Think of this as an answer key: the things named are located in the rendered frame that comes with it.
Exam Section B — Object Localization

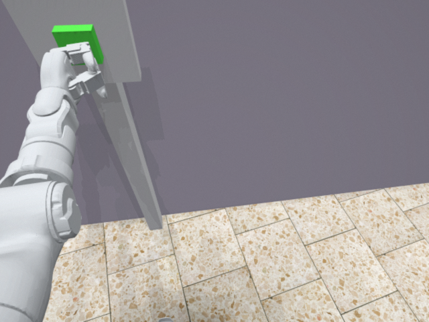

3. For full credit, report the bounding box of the left robot forearm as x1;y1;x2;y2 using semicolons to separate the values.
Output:
0;87;79;188

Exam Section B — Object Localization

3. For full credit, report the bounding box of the panel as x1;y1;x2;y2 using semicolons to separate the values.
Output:
2;0;163;230

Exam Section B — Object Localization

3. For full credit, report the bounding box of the robot left upper arm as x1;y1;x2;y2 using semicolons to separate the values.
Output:
0;180;81;322

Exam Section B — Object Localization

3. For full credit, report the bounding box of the left robot hand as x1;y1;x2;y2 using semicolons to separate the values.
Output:
40;42;107;105

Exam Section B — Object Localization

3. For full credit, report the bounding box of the button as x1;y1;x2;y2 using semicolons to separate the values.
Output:
52;24;104;65

